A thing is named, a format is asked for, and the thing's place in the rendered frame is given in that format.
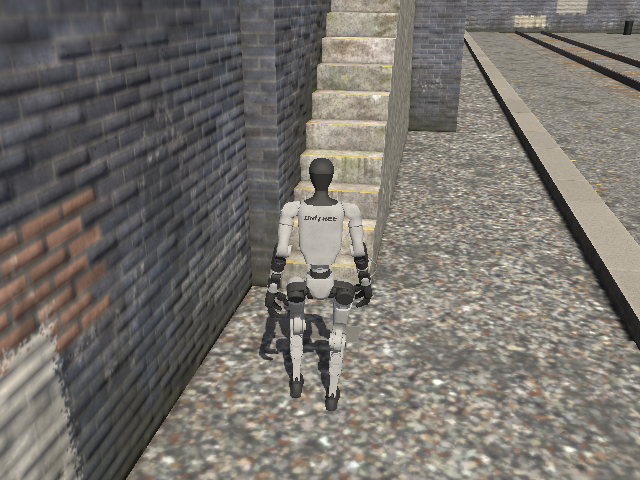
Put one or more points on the stairs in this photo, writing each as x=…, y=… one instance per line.
x=360, y=121

